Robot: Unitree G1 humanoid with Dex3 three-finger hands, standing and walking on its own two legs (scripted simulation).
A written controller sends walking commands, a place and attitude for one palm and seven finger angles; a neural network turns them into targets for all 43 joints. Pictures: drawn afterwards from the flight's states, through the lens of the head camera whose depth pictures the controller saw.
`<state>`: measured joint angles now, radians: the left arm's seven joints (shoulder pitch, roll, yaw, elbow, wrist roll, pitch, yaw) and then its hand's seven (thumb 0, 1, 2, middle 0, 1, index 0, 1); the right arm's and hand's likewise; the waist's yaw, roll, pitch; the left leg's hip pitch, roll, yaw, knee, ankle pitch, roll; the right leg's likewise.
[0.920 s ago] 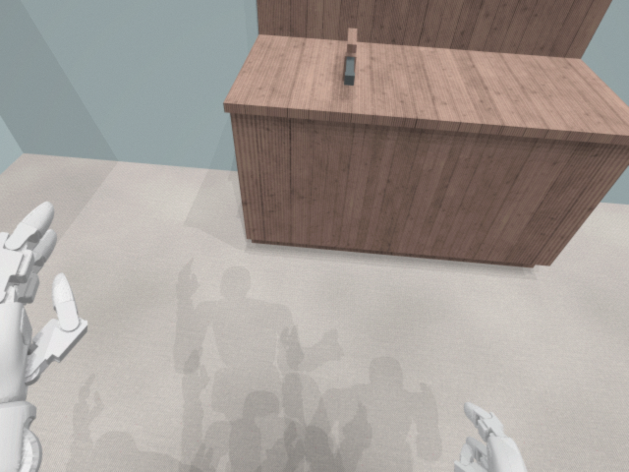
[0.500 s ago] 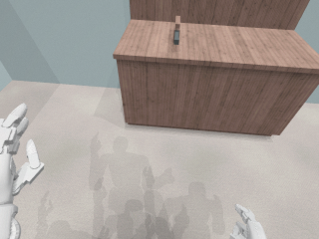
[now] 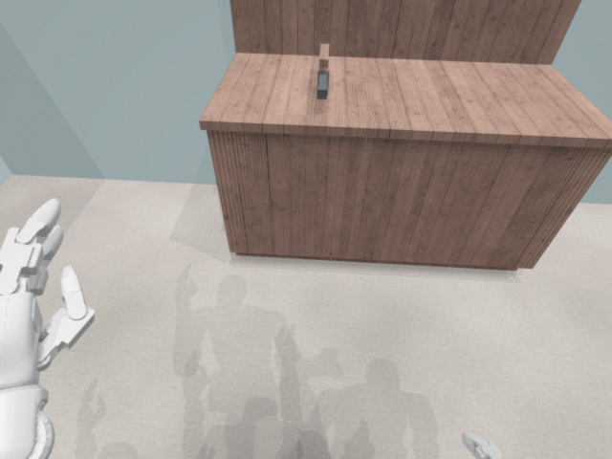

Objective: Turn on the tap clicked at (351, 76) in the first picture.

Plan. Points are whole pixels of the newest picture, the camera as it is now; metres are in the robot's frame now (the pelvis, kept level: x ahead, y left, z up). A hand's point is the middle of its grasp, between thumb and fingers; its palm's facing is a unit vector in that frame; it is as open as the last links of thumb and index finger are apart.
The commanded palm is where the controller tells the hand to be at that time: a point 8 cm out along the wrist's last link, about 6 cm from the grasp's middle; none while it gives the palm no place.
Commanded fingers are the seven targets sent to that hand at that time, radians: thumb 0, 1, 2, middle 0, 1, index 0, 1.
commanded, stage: walk to a spot facing it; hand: left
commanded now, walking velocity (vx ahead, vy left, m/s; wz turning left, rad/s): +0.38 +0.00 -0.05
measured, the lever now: (322, 92) +1.07 +0.02 +0.01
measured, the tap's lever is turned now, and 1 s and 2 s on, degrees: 0 0 0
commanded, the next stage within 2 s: turn to face it in 0.52 s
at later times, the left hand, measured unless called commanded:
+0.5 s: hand (158, 186) +0.38 +0.22 +0.19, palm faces +0.30 -0.85 -0.43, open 7.4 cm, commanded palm +0.34 +0.26 +0.19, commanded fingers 0.00 0.90 0.90 -0.20 -0.30 -0.20 -0.30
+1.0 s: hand (255, 126) +0.53 +0.12 +0.20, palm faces +0.19 -0.86 -0.48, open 7.4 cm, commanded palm +0.49 +0.16 +0.19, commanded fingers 0.00 0.90 0.90 -0.20 -0.30 -0.20 -0.30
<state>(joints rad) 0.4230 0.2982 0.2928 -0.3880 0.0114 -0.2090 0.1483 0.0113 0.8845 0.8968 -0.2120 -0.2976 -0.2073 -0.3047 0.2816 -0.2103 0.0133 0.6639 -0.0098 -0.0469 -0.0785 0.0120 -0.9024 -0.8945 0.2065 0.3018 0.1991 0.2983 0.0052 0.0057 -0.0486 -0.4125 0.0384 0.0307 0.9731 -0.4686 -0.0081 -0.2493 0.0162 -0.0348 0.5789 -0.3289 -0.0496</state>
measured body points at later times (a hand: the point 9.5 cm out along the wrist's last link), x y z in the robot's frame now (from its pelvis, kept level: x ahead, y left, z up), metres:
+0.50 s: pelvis +0.14 +0.01 +0.01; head +0.15 +0.01 +0.46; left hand +0.36 +0.26 +0.21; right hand +0.28 -0.20 -0.08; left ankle +0.11 +0.14 -0.73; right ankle +0.21 -0.13 -0.68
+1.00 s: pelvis +0.27 -0.06 +0.00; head +0.29 -0.07 +0.45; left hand +0.51 +0.16 +0.22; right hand +0.37 -0.36 -0.07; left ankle +0.35 +0.05 -0.71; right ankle +0.27 -0.13 -0.73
